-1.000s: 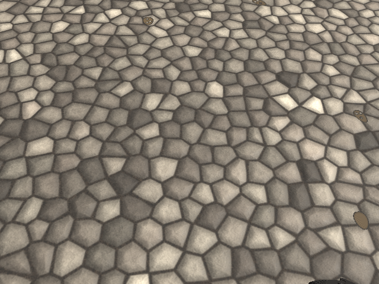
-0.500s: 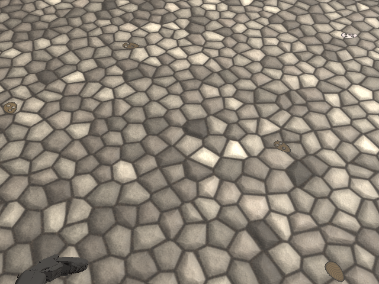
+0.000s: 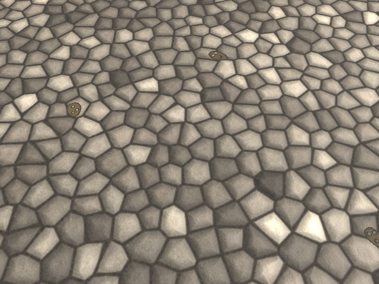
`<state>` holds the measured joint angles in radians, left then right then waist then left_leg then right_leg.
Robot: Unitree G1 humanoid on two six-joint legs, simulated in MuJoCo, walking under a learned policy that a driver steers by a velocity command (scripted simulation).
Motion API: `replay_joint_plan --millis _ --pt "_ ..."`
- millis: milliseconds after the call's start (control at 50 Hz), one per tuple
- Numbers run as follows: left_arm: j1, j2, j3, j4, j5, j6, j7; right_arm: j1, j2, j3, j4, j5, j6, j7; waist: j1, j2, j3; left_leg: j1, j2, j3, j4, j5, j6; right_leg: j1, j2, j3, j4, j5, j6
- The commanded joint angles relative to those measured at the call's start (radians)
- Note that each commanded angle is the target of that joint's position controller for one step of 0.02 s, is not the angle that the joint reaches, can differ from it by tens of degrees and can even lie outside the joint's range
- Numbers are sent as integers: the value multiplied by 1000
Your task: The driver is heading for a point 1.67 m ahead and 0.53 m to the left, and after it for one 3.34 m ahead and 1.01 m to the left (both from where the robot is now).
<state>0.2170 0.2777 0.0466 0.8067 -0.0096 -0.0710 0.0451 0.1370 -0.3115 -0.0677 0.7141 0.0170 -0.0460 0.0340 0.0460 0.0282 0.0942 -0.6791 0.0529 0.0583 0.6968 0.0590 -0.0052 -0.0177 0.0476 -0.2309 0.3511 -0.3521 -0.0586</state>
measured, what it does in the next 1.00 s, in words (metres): walks ahead, turning left: left foot, then right foot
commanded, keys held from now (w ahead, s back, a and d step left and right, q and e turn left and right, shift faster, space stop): q+shift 0.42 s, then shift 0.58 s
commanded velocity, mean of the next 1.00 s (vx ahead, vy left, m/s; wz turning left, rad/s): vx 0.06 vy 0.00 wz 0.57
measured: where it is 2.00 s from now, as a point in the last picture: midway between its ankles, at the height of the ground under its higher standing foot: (185, 275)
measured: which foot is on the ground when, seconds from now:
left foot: up 0.00-0.06, down 0.08-0.54, up 0.56-0.90, down 0.92-1.00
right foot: down 0.00-0.08, up 0.10-0.54, down 0.56-1.00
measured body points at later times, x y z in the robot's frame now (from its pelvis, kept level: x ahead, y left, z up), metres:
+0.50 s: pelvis +0.18 -0.03 +0.00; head +0.21 +0.00 +0.45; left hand +0.24 +0.30 -0.09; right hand +0.47 -0.23 -0.06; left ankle +0.21 +0.06 -0.73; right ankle +0.32 -0.14 -0.71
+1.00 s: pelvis +0.21 -0.05 +0.00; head +0.22 -0.03 +0.45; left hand +0.16 +0.24 -0.12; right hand +0.47 -0.18 -0.10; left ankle +0.12 +0.04 -0.73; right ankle +0.32 -0.13 -0.73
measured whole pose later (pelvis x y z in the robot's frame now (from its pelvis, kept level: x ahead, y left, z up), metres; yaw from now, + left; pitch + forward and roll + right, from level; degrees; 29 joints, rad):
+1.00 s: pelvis +0.21 -0.05 +0.00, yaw +35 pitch +0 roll +0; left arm 0.18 0.25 0.03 0.77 0.01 -0.01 0.01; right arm 0.21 -0.25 -0.04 0.67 -0.02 0.03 -0.01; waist 0.03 -0.02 0.04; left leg -0.19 -0.02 -0.06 0.51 -0.31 0.00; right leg -0.29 0.00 0.06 0.50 -0.20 0.03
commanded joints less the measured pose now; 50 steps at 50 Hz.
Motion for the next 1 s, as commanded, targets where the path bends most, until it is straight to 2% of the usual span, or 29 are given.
replay_joint_plan --millis 20,60,80,100,120,140,160,180,240,300,340,420,480,520,540,560,580,600,620,660,740,800,860,900,920,940,960,980,1000 --pt "-125 174 44 -99 -20 11 26 168 -68 -26 -35 -7 12 38 -110 -111 -168 311 -84 73 -53 18 49 -55 -236 16 132 1032 -20" --pt "-173 176 49 -127 -27 34 21 341 -157 -68 -16 -4 24 29 -211 -93 -234 507 -115 46 -97 -56 119 -99 -234 32 415 1001 2" --pt "-175 132 37 -129 -23 36 5 391 -186 -82 -7 1 25 7 -242 19 -215 625 -99 -20 -204 91 155 -208 -156 38 662 608 46" --pt "-74 9 9 -153 31 31 -22 281 -258 -86 -48 -12 18 -12 -88 340 -164 735 65 -356 -153 678 281 -496 47 71 1005 -295 111" --pt "71 69 6 -172 16 18 -40 204 -280 -77 -133 -69 -6 -3 -38 303 -447 919 278 -873 -298 414 505 -670 128 345 1244 -335 136" --pt "-8 174 24 -171 1 12 -48 125 -239 -78 -188 -48 -4 2 -82 114 -456 881 264 -851 -367 110 460 -675 61 419 1221 -236 104" --pt "-102 180 30 -196 4 17 -44 84 -189 -65 -195 -17 1 -4 -70 -10 -318 748 208 -765 -387 -48 399 -700 36 410 1131 -162 89" --pt "-139 154 27 -194 25 29 -33 64 -152 -52 -199 5 10 -15 -49 -121 -256 639 170 -698 -406 -134 343 -683 2 403 1052 -116 86" --pt "-148 123 30 -194 20 50 -31 34 -150 -59 -217 -4 35 -41 -13 -49 -191 448 49 -543 -389 9 280 -545 -7 392 778 -91 105" --pt "-173 71 21 -178 14 50 -27 68 -185 -76 -219 -1 63 -69 -36 -28 -243 467 18 -521 -346 131 247 -513 28 374 592 -22 143" --pt "-180 74 24 -170 5 56 -23 54 -189 -81 -229 3 82 -82 -43 15 -259 459 4 -534 -343 5 215 -496 33 387 523 53 151" --pt "-228 85 35 -173 2 51 -21 38 -168 -79 -241 -1 102 -81 -75 112 -211 425 -32 -585 -351 -240 175 -451 43 398 393 101 143" --pt "-210 106 43 -159 6 30 -33 32 -143 -67 -246 -9 104 -73 -92 157 -231 473 -14 -606 -288 -163 171 -389 19 389 285 103 122" --pt "-168 113 50 -145 10 18 -44 17 -128 -56 -248 -4 103 -68 -70 160 -235 466 -22 -620 -230 -107 158 -288 2 369 137 184 95" --pt "-149 119 54 -139 16 16 -46 24 -113 -48 -245 0 102 -65 -62 125 -229 431 -52 -600 -187 -184 134 -209 -32 374 38 282 70" --pt "-165 163 61 -156 31 21 -44 88 -72 -32 -235 -10 100 -60 -96 -40 -246 347 -127 -510 -32 -505 89 -110 -204 532 -1 355 -4" --pt "-158 225 71 -156 57 36 -40 85 -102 -38 -260 -2 92 -58 -109 -286 -176 196 -275 -303 172 -726 21 -137 -362 734 -55 504 -170" --pt "-145 207 75 -162 55 35 -35 81 -181 -60 -256 -18 76 -55 -91 -277 -177 139 -204 -287 396 -700 -30 -181 -445 869 -67 437 -256" --pt "-165 159 60 -176 36 38 -28 77 -215 -71 -224 -12 76 -54 -85 -178 -163 142 -176 -290 479 -625 -46 -195 -389 763 -36 369 -224" --pt "-172 129 43 -179 8 50 -21 75 -156 -56 -191 -15 93 -62 -71 -104 -133 125 -172 -261 551 -542 -72 -190 -281 625 -17 296 -146" --pt "-116 117 32 -153 15 71 -18 30 -68 -17 -198 -3 84 -58 -38 -166 -141 161 -133 -173 357 -510 -88 -127 -203 506 -20 317 -133" --pt "-91 140 39 -141 13 83 -21 10 -41 -2 -190 -5 79 -54 -12 -239 -161 294 -79 -109 90 -545 -85 -117 -208 496 -19 298 -142" --pt "-60 152 39 -126 3 89 -21 50 -58 -10 -148 1 75 -54 -16 -231 -171 405 -80 -83 -157 -417 -62 -116 -231 521 16 341 -142" --pt "-21 132 31 -105 -10 81 -22 88 -57 -7 -118 -13 71 -53 -35 -192 -170 549 -74 -101 -356 -238 -10 -190 -209 499 40 356 -88" --pt "-7 116 24 -102 1 67 -27 89 -92 -9 -129 -26 70 -57 -27 -120 -193 636 3 -175 -331 -143 24 -262 -190 461 80 310 -33" --pt "1 67 13 -114 19 47 -35 73 -151 -24 -115 -44 71 -57 15 89 -202 599 77 -252 -272 -89 86 -299 -88 330 124 194 30" --pt "-56 67 9 -114 34 39 -37 44 -69 -5 -123 -49 63 -47 -18 102 -188 502 89 -270 -302 -183 118 -236 -70 302 123 139 76" --pt "-83 72 11 -111 37 38 -40 32 -21 11 -120 -55 55 -42 -23 80 -162 461 68 -258 -316 -276 101 -208 -70 306 117 164 90" --pt "-92 67 11 -102 34 40 -38 41 -28 10 -112 -54 49 -42 -29 70 -142 437 39 -237 -317 -323 76 -194 -68 304 126 185 88"
Velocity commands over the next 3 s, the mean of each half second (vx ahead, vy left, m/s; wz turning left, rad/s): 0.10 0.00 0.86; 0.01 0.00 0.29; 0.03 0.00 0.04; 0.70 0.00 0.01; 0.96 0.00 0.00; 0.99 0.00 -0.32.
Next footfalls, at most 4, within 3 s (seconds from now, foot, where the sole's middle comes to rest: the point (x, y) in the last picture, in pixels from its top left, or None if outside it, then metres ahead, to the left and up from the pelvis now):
0.08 left None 0.25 0.07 -0.77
0.56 right None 0.35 -0.11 -0.77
0.92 left None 0.15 0.06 -0.77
1.72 right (228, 278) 0.44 -0.08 -0.77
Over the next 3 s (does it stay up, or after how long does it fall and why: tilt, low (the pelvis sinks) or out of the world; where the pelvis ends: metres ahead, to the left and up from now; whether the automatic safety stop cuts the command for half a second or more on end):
stays up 1.21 0.58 0.00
